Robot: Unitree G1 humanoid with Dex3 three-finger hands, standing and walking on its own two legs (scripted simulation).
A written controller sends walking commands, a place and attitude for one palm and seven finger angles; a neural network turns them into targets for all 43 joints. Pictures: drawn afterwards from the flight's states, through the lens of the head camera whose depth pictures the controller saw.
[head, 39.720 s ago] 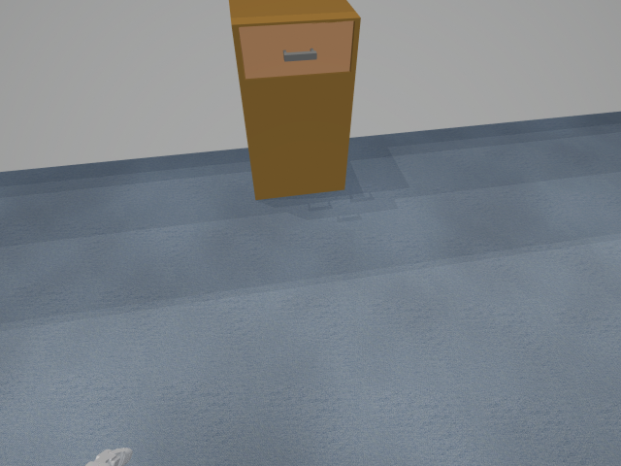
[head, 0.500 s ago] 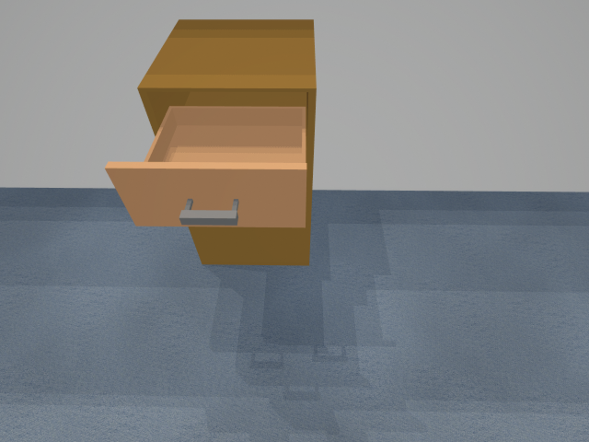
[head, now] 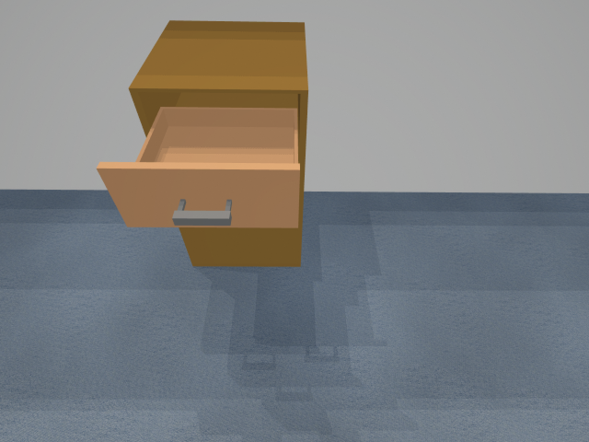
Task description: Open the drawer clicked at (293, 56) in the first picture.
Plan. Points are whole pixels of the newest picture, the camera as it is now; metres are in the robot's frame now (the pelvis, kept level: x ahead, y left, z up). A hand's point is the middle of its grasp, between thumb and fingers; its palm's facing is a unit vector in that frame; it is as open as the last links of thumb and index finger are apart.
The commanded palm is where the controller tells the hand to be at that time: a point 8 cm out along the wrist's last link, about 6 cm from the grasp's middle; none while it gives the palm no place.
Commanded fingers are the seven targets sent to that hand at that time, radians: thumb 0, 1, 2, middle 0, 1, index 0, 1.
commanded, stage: look to check the result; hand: left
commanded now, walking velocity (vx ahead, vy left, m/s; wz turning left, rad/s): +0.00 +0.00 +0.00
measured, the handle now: (204, 210) +0.56 +0.23 -0.08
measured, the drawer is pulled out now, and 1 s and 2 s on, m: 0.30 0.30 0.30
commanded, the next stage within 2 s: stand and wait in 0.90 s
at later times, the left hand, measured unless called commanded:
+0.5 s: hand out of the picture -0.02 +0.14 -0.18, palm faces +0.05 -0.98 -0.17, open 7.4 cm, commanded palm none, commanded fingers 0.00 0.90 0.90 -0.20 -0.30 -0.20 -0.30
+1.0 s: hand out of the picture +0.00 +0.13 -0.18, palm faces +0.04 -0.98 -0.18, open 7.4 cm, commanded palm none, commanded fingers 0.00 0.90 0.90 -0.20 -0.30 -0.20 -0.30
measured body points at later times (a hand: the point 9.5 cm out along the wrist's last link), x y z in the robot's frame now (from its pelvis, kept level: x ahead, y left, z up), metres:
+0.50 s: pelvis +0.01 -0.01 +0.00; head +0.02 -0.02 +0.45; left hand -0.02 +0.20 -0.16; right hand -0.03 -0.21 -0.17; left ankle -0.01 +0.10 -0.74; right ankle +0.02 -0.11 -0.74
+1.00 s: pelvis +0.02 -0.02 +0.00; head +0.04 -0.03 +0.45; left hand +0.00 +0.19 -0.16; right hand -0.01 -0.22 -0.16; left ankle -0.01 +0.10 -0.74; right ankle +0.02 -0.11 -0.74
